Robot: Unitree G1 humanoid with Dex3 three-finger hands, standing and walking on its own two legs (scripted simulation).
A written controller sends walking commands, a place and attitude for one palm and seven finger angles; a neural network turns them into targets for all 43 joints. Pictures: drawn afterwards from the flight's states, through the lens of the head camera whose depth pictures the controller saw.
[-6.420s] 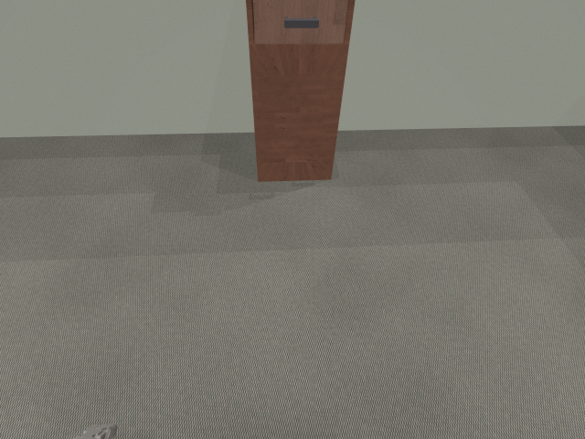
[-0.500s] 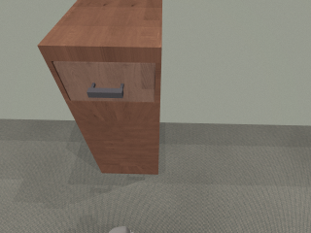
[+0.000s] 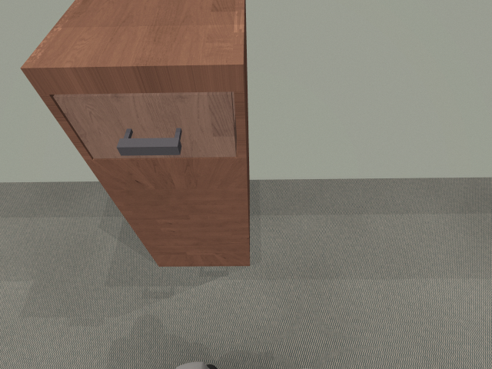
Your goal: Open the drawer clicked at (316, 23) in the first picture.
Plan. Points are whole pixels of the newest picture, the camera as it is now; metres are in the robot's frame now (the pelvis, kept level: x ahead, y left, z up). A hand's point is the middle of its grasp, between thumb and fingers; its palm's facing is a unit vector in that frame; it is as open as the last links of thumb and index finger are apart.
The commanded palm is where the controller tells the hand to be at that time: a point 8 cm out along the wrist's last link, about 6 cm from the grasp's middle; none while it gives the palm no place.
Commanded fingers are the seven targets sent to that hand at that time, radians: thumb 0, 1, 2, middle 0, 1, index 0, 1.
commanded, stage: come to a stop and stand still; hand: left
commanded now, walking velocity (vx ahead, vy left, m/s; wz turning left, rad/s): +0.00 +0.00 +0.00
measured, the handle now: (151, 139) +0.53 +0.24 +0.03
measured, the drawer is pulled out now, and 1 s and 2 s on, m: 0.00 0.00 0.00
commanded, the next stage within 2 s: look again from close up in 0.86 s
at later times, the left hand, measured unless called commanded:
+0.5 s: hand out of the picture +0.00 +0.12 -0.16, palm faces +0.11 -0.97 -0.21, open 7.2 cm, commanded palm none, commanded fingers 0.00 0.90 0.90 -0.20 -0.30 -0.20 -0.30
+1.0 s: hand out of the picture -0.08 +0.10 -0.17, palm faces +0.09 -0.99 -0.15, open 7.3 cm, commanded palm none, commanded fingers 0.00 0.90 0.90 -0.20 -0.30 -0.20 -0.30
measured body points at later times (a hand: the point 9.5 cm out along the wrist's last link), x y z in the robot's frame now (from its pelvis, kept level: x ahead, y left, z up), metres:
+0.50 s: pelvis -0.04 -0.06 +0.01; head -0.04 -0.07 +0.46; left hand +0.00 +0.17 -0.14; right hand -0.04 -0.27 -0.16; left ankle -0.07 +0.08 -0.73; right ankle -0.01 -0.13 -0.73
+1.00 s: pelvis -0.05 -0.05 +0.01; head -0.03 -0.05 +0.46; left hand -0.08 +0.15 -0.15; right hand -0.10 -0.25 -0.15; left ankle -0.07 +0.08 -0.73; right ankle -0.01 -0.13 -0.73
